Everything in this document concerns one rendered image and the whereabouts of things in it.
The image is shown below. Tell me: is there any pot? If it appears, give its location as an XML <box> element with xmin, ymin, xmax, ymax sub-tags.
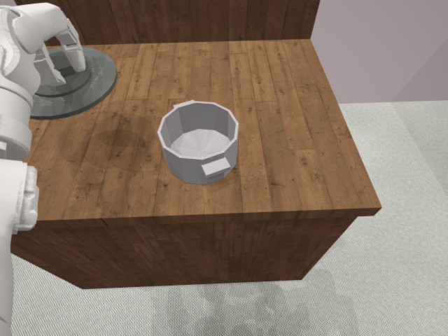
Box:
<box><xmin>157</xmin><ymin>100</ymin><xmax>239</xmax><ymax>185</ymax></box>

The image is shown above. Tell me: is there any knob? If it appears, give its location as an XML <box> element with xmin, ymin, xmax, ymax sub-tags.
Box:
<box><xmin>49</xmin><ymin>50</ymin><xmax>76</xmax><ymax>78</ymax></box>

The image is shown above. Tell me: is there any robot left hand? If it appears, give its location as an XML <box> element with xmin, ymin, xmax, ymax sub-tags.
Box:
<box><xmin>12</xmin><ymin>3</ymin><xmax>85</xmax><ymax>86</ymax></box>

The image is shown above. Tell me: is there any table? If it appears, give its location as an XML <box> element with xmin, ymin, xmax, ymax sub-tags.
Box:
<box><xmin>10</xmin><ymin>0</ymin><xmax>382</xmax><ymax>289</ymax></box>

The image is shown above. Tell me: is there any left robot forearm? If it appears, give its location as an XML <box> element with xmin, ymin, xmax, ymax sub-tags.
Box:
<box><xmin>0</xmin><ymin>6</ymin><xmax>43</xmax><ymax>161</ymax></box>

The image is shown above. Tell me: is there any lid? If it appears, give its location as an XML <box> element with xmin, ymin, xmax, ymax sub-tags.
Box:
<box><xmin>30</xmin><ymin>46</ymin><xmax>118</xmax><ymax>120</ymax></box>

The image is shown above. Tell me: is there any left robot upper arm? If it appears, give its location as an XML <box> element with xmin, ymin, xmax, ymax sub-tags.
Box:
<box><xmin>0</xmin><ymin>159</ymin><xmax>39</xmax><ymax>336</ymax></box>

